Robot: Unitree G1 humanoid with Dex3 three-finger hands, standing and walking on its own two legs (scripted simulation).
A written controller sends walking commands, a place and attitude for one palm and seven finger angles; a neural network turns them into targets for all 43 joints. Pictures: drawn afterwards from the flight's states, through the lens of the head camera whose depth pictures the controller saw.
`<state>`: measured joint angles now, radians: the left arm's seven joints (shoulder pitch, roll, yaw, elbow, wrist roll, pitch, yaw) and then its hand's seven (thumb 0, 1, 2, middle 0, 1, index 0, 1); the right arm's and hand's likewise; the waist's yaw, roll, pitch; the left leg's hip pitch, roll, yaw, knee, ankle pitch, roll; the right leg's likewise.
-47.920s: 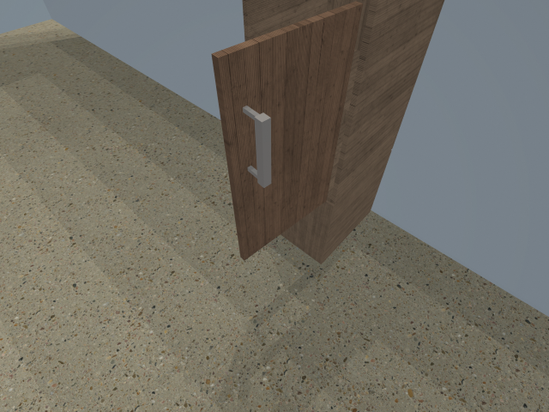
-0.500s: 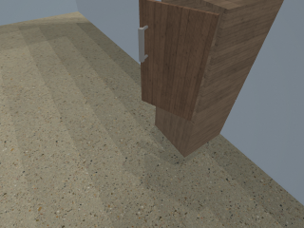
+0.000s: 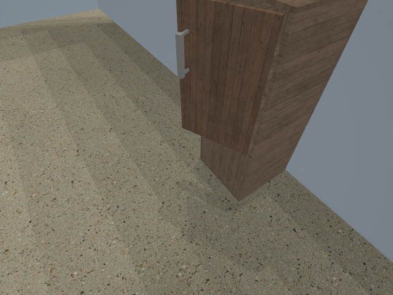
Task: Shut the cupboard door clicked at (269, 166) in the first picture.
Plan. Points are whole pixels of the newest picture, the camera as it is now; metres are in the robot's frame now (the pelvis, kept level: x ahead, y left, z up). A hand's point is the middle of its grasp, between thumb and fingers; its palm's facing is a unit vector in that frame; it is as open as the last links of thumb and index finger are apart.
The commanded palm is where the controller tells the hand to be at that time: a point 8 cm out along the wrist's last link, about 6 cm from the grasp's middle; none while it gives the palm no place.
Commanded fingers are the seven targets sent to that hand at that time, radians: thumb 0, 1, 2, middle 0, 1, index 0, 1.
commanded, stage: walk to a spot facing it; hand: left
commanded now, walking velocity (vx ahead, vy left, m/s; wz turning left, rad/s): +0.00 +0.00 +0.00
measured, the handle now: (183, 54) +0.88 +0.09 +0.05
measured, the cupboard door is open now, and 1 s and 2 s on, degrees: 24 24 24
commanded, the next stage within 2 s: none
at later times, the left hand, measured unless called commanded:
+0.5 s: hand out of the picture +0.03 +0.22 -0.20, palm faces +0.18 -0.96 -0.23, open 7.4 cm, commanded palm none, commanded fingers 0.00 0.90 0.90 -0.20 -0.30 -0.20 -0.30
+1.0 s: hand out of the picture +0.00 +0.21 -0.16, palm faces +0.43 -0.84 -0.32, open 7.4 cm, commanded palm none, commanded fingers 0.00 0.90 0.90 -0.20 -0.30 -0.20 -0.30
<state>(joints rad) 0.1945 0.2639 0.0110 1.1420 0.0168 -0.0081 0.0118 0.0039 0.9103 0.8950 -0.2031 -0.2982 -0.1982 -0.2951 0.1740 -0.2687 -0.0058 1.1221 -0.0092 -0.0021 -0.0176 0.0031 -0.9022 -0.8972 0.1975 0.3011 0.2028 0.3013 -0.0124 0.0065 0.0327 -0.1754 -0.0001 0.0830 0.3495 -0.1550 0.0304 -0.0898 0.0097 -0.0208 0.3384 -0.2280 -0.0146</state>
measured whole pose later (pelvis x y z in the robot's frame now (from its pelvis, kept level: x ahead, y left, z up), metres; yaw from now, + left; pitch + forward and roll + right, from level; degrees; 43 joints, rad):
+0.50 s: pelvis +0.01 +0.01 -0.03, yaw +11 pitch -2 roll -1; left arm 0.20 0.22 0.05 1.00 0.03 0.03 0.03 0.00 0.91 0.89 -0.21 -0.30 -0.20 -0.30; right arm 0.22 -0.19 -0.03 1.00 -0.01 0.06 0.01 0.00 -0.90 -0.90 0.20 0.30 0.20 0.30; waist -0.03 -0.02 0.10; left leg -0.33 0.02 0.05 0.66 -0.28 0.00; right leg -0.16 -0.07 -0.18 0.63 -0.42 0.01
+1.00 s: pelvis +0.01 -0.02 -0.01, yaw +28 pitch +1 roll +1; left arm 0.18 0.21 0.05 0.89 0.03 0.03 0.03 0.00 0.91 0.89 -0.20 -0.30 -0.20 -0.30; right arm 0.20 -0.27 -0.10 0.93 -0.02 0.08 0.01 0.00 -0.90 -0.90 0.20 0.30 0.20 0.30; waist -0.04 0.04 0.08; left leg -0.55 -0.07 -0.06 1.03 -0.43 -0.03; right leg -0.24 -0.04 -0.04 0.54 -0.33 0.00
